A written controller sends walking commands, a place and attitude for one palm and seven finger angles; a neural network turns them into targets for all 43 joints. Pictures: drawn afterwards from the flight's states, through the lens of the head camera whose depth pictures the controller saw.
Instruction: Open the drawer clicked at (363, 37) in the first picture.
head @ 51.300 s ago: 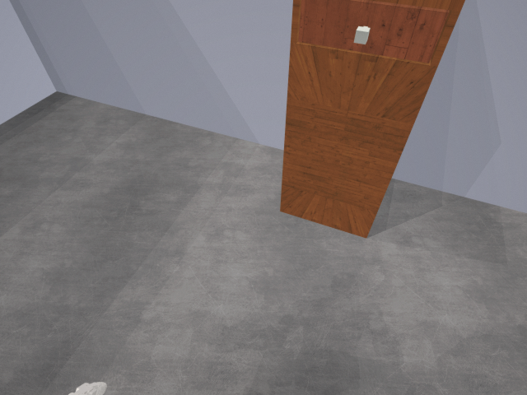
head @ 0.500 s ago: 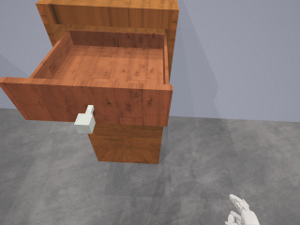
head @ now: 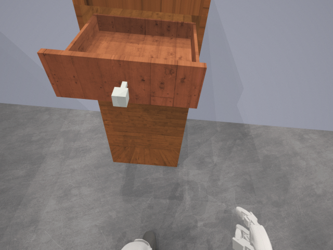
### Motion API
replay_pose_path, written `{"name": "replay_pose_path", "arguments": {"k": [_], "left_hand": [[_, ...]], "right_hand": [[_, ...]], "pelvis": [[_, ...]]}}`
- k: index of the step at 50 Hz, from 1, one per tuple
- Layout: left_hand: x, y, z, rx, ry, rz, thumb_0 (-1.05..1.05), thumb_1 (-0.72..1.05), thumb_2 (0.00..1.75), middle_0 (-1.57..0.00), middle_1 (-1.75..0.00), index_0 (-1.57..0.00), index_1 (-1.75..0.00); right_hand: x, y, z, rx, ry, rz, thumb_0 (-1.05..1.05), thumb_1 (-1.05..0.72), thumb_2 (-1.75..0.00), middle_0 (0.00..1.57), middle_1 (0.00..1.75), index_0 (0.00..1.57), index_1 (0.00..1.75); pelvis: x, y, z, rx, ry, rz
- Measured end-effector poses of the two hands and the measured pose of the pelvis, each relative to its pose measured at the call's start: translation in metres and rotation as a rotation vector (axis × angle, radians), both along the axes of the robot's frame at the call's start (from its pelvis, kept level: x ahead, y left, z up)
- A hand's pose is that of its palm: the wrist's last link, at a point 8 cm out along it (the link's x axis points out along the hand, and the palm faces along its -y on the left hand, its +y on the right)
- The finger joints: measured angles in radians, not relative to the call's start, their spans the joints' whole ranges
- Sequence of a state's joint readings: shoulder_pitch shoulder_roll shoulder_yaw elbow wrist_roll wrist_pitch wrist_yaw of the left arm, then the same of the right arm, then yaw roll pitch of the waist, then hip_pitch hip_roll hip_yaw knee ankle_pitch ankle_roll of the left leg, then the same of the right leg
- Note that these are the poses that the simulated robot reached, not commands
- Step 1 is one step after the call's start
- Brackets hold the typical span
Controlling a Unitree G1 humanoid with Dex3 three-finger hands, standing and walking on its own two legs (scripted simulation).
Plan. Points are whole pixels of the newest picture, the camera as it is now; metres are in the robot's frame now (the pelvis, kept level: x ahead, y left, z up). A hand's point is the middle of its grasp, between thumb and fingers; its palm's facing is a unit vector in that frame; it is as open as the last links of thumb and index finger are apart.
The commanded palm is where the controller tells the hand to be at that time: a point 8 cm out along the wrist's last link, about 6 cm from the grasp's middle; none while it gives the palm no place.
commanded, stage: stop stepping back and stand still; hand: left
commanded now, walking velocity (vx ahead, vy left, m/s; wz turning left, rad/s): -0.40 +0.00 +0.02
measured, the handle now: (122, 92) +0.43 +0.16 +0.16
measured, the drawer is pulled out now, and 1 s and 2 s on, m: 0.30 0.30 0.30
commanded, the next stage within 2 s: let the arm hang, fingers relaxed in 0.82 s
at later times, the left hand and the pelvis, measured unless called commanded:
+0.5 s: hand out of the picture +0.08 +0.23 +0.35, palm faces +0.54 -0.72 -0.43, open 7.4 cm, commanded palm +0.04 +0.31 +0.35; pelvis -0.10 +0.03 +0.01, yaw -4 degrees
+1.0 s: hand out of the picture +0.15 +0.26 +0.26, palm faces +0.36 -0.78 -0.51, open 7.4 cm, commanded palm none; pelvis -0.09 +0.05 +0.01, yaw -1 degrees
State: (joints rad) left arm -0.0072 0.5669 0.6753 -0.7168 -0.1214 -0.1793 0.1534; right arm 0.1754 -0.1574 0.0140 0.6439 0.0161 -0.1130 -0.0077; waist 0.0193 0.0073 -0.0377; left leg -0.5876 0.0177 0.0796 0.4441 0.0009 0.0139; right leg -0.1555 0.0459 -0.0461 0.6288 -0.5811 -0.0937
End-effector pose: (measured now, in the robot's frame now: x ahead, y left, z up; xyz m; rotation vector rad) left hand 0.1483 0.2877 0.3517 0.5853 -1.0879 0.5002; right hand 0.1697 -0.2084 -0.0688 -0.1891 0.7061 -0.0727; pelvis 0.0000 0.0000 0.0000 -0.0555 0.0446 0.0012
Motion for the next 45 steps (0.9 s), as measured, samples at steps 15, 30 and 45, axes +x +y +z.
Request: {"name": "replay_pose_path", "arguments": {"k": [15, 30, 45], "left_hand": [[-0.033, 0.027, 0.004, 0.041, 0.044, -0.057, 0.01, 0.88, 0.89, -0.21, -0.30, -0.21, -0.30], [-0.115, 0.023, 0.025, 0.136, -0.022, -0.009, 0.00, 0.88, 0.89, -0.21, -0.30, -0.22, -0.30], [-0.081, -0.001, -0.013, 0.172, 0.216, -0.092, 0.01, 0.88, 0.89, -0.20, -0.30, -0.21, -0.30]], "right_hand": [[-0.099, 0.005, 0.020, -0.076, 0.041, -0.113, 0.02, -0.91, -0.90, 0.20, 0.30, 0.20, 0.30], [-0.161, 0.001, 0.004, -0.087, 0.099, -0.137, 0.02, -0.90, -0.90, 0.20, 0.30, 0.20, 0.30], [-0.143, 0.034, -0.002, 0.008, 0.062, -0.116, 0.01, -0.90, -0.90, 0.20, 0.30, 0.20, 0.30]], "pelvis": [[-0.068, 0.033, 0.016, -0.004, -0.038, -0.037], [-0.100, 0.041, 0.015, 0.037, -0.050, -0.046], [-0.095, 0.048, 0.014, 0.045, -0.015, -0.044]]}}
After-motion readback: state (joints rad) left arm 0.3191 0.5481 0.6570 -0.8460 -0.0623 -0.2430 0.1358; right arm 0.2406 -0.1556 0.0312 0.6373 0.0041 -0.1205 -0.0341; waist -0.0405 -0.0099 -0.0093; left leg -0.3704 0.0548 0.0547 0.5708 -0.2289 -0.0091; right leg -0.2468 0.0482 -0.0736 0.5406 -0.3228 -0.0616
